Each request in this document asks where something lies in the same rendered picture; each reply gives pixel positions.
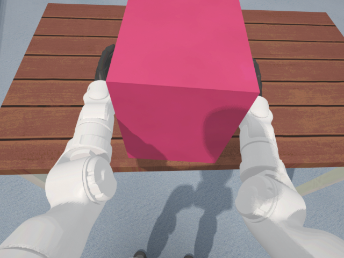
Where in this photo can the right robot upper arm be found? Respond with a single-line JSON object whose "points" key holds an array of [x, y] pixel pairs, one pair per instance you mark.
{"points": [[275, 215]]}

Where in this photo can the carton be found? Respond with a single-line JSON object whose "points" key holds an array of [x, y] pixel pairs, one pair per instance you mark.
{"points": [[181, 78]]}

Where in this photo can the left robot upper arm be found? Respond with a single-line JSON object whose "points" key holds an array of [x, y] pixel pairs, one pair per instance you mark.
{"points": [[77, 191]]}

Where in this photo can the right robot forearm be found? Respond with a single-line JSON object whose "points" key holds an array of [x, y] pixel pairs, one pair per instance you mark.
{"points": [[258, 145]]}

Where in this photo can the table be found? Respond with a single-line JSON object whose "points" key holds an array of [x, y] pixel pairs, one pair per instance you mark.
{"points": [[301, 61]]}

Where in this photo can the left robot forearm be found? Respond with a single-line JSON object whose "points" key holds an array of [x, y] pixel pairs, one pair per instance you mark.
{"points": [[94, 127]]}

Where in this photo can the right robot hand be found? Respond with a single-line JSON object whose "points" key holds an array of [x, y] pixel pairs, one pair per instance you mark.
{"points": [[258, 75]]}

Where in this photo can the left robot hand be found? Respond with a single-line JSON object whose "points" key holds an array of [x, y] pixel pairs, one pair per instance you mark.
{"points": [[104, 63]]}

